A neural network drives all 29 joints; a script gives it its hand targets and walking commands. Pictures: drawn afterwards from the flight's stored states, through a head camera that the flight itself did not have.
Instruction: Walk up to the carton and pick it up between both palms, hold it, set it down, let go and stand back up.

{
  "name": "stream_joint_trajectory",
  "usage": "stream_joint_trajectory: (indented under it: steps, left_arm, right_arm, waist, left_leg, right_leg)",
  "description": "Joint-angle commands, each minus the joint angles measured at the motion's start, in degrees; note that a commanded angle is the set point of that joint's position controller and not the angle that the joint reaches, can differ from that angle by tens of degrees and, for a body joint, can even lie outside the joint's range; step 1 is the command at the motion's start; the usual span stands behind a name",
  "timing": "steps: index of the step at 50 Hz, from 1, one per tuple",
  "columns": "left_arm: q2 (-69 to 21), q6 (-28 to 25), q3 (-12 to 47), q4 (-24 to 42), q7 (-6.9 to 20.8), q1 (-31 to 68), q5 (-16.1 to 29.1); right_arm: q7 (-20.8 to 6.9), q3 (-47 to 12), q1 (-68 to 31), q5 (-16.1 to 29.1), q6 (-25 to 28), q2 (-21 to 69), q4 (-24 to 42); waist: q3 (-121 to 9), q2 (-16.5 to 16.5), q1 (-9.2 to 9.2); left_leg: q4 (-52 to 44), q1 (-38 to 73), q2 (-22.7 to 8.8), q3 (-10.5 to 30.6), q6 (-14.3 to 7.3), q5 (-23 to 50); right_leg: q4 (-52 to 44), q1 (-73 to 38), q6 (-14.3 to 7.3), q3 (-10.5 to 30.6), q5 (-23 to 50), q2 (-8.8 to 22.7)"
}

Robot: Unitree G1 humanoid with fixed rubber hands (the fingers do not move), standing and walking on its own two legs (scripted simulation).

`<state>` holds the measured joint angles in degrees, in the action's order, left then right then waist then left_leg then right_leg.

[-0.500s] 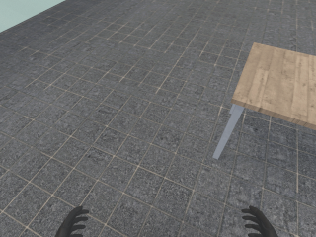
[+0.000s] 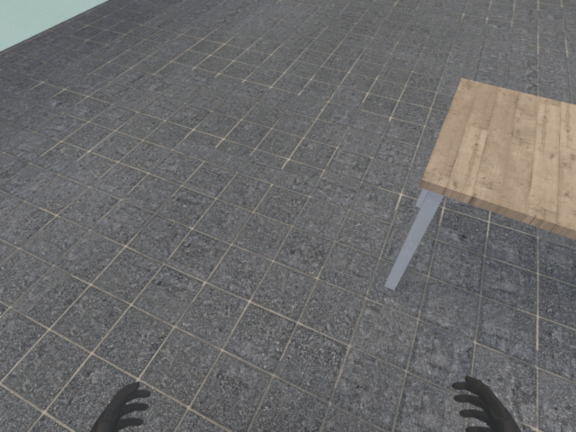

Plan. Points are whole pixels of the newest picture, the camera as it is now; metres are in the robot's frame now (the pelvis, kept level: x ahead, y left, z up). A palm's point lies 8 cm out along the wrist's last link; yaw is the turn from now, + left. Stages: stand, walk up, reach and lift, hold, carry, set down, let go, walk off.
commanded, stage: stand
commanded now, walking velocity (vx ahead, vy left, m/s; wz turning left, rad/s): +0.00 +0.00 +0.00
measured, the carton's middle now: out of the picture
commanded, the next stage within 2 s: walk up in 0.46 s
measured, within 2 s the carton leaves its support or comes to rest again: neither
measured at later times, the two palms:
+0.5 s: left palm out of the picture +0.11 +0.28 -0.10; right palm out of the picture +0.13 -0.27 -0.07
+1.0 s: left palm out of the picture +0.10 +0.22 -0.11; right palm out of the picture +0.02 -0.45 -0.07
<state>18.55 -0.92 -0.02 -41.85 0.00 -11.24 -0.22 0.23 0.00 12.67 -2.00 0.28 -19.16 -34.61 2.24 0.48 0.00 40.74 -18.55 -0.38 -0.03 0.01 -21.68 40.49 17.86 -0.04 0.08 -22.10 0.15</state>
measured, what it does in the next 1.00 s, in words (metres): steps on the spot: right foot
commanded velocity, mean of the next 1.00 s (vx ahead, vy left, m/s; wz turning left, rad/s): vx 0.00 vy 0.00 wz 0.00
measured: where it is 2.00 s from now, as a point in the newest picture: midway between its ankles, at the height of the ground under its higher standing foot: outside the picture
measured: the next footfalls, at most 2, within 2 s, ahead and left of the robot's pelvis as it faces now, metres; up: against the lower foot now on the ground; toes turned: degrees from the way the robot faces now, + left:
right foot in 0.96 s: +0.06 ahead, -0.24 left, +0.00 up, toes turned -5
left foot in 1.18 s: +0.08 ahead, -0.03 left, +0.00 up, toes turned -9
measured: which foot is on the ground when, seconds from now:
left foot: down 0.00-0.96, up 0.98-1.00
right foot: down 0.00-0.66, up 0.68-0.94, down 0.96-1.00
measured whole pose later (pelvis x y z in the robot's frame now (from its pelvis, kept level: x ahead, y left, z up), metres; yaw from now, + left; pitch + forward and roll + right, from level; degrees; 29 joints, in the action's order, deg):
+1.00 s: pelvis -0.03 -0.09 -0.02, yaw -7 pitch -3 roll +2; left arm 24.5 4.4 -7.0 -44.2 7.3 -13.1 -1.0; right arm 4.4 0.1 19.1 -1.5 2.0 -29.8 -38.0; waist 4.4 2.7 -0.6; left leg 52.8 -21.6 -8.4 -1.4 0.2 -28.8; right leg 47.2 25.2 0.5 3.9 -19.1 1.5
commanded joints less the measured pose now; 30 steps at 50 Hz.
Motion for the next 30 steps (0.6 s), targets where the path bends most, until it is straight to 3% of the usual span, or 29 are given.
stream_joint_trajectory:
  steps: [1,3,4,5,8,11,12,14,17,18,20,22,24,25,26,28,29,30]
  left_arm:
    - [12.81,-2.74,-4.44,3.55,-0.67,4.39,-0.94]
    - [13.42,-2.74,-4.75,2.94,-0.36,3.31,-0.73]
    - [12.41,-2.75,-4.38,2.98,-0.39,4.22,-0.7]
    - [12.91,-2.61,-4.45,3.22,-0.64,4.86,-1.19]
    - [12.93,-2.86,-4.32,2.43,-0.59,4.46,-1.03]
    - [12.5,-2.51,-3.96,1.74,-0.55,3.91,-0.97]
    - [12.83,-2.58,-4.48,1.56,-0.8,2.55,-0.76]
    - [13.14,-2.81,-4.45,2.03,-0.7,4.05,-1.14]
    - [13.19,-2.4,-4.36,1.15,-0.72,3.34,-0.57]
    - [12.58,-2.6,-3.91,0.99,-0.65,4.33,-0.78]
    - [13.44,-2.53,-4.25,0.85,-0.45,4.16,-0.81]
    - [13.19,-2.69,-4.11,0.29,-0.33,3.53,-0.77]
    - [12.8,-2.59,-3.89,-0.23,-0.1,3.68,-0.85]
    - [12.84,-2.64,-3.76,0.06,-0.42,5.05,-1.1]
    - [13.25,-2.87,-3.93,-0.51,-0.15,3.25,-0.44]
    - [13.92,-2.51,-3.91,-1.6,-0.3,4.54,-0.94]
    - [12.62,-2.54,-3.86,-0.79,-0.16,3.28,-0.91]
    - [13.84,-2.58,-4.1,-1.75,-0.23,3.72,-0.92]
  right_arm:
    - [0.44,3.65,-4.57,0.94,2.96,-10.44,0.31]
    - [0.48,4.18,-4.43,0.93,3.23,-11.81,-0.37]
    - [0.6,4.18,-4.41,1.07,2.98,-11.57,-0.23]
    - [0.44,3.8,-4.91,0.99,3.05,-10.14,0.45]
    - [0.31,3.89,-5.03,1.1,3.05,-11.55,-0.53]
    - [0.63,3.66,-3.26,0.98,2.85,-10.64,-0.93]
    - [0.66,4.28,-3.19,0.83,2.98,-12.14,-0.56]
    - [0.52,3.52,-3.28,1.41,2.81,-11.39,-0.61]
    - [0.62,3.87,-3.54,1.07,2.94,-12.28,-0.68]
    - [0.56,3.44,-4.39,1.04,3.14,-10.77,-0.68]
    - [0.36,3.63,-4.58,1.03,3.08,-12.04,-1.37]
    - [0.77,3.78,-3.85,1.2,2.95,-11.74,-1.53]
    - [1.1,3.81,-3.12,0.88,2.59,-12.56,-2.6]
    - [0.92,3.42,-3.6,1.36,2.69,-11.21,-1.79]
    - [0.94,3.55,-3.68,0.93,2.47,-12.12,-2.28]
    - [0.82,3.71,-4.34,1.39,2.79,-11.7,-2.71]
    - [0.95,4.2,-4.15,1.05,2.95,-13.23,-2.75]
    - [0.73,3.62,-3.71,0.98,2.86,-11.57,-3.14]
  waist:
    - [-5.44,-1.13,0.33]
    - [-7.2,-1.94,-0.24]
    - [-5.12,0.79,-0.89]
    - [-5.25,1.11,0.04]
    - [-5.02,-1.43,-0.12]
    - [-5.28,0.11,0.0]
    - [-6.34,-0.9,-0.15]
    - [-6.5,0.4,-0.16]
    - [-7.22,-2.23,0.04]
    - [-5.29,-0.64,0.11]
    - [-5.62,-0.1,-0.46]
    - [-5.87,-1.46,0.11]
    - [-4.32,0.03,-0.26]
    - [-3.97,-0.34,0.4]
    - [-6.15,-2.45,-0.23]
    - [-4.84,0.65,0.18]
    - [-4.76,-1.15,-0.42]
    - [-4.19,0.82,-0.08]
  left_leg:
    - [-6.0,3.28,-4.23,4.62,-4.49,15.9]
    - [-5.32,3.18,-4.44,5.21,-4.48,15.63]
    - [-6.08,2.65,-4.25,4.85,-4.43,15.83]
    - [-5.96,2.78,-4.05,4.35,-4.2,15.66]
    - [-6.57,3.5,-4.31,4.65,-4.44,15.46]
    - [-6.94,3.35,-4.89,5.44,-4.58,16.0]
    - [-6.15,3.65,-4.86,5.48,-5.05,17.95]
    - [-6.25,4.31,-4.62,4.08,-4.25,17.27]
    - [-7.01,4.37,-5.24,5.59,-4.79,16.9]
    - [-7.03,4.09,-4.58,4.82,-4.14,14.69]
    - [-7.81,3.74,-5.37,6.27,-4.96,15.93]
    - [-6.96,3.82,-4.26,4.58,-3.97,14.78]
    - [-8.66,3.16,-5.02,6.14,-4.45,14.37]
    - [-8.57,4.4,-4.42,5.48,-4.07,14.0]
    - [-7.79,5.14,-4.88,5.8,-4.57,14.7]
    - [-8.21,3.87,-4.75,4.95,-3.99,14.4]
    - [-7.14,3.32,-4.8,5.63,-4.34,13.26]
    - [-8.14,2.99,-4.46,5.59,-4.25,12.65]
  right_leg:
    - [-6.66,-1.02,-4.67,6.37,16.16,5.08]
    - [-6.39,-2.71,-4.31,5.3,16.01,4.63]
    - [-6.57,-2.17,-4.69,5.94,16.2,4.96]
    - [-7.13,-1.7,-4.45,6.55,17.15,5.09]
    - [-7.24,-1.08,-4.84,6.81,16.06,5.25]
    - [-7.21,-2.95,-4.68,6.4,17.05,5.44]
    - [-6.51,-3.11,-4.62,5.94,19.2,5.26]
    - [-7.19,-2.61,-4.83,7.06,18.23,5.89]
    - [-7.71,-3.37,-4.67,7.02,18.1,5.72]
    - [-7.93,-1.96,-4.85,6.61,16.49,5.45]
    - [-7.47,-2.17,-4.15,6.4,16.45,4.78]
    - [-8.53,-2.37,-4.4,7.15,14.7,5.67]
    - [-8.67,-2.29,-4.68,6.92,14.74,5.73]
    - [-9.44,-1.0,-4.68,6.95,13.73,5.59]
    - [-8.36,-1.62,-4.35,7.06,13.88,5.33]
    - [-9.25,-1.63,-4.55,6.26,14.61,5.48]
    - [-8.86,-1.89,-4.4,6.65,14.29,5.16]
    - [-9.27,-1.9,-4.35,7.6,13.57,5.58]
